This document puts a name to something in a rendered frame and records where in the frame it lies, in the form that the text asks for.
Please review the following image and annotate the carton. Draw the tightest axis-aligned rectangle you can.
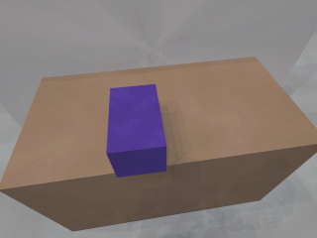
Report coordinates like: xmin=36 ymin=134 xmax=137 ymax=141
xmin=106 ymin=84 xmax=167 ymax=178

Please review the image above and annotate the pedestal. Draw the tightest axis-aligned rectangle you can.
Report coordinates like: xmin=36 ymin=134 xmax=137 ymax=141
xmin=0 ymin=57 xmax=317 ymax=232

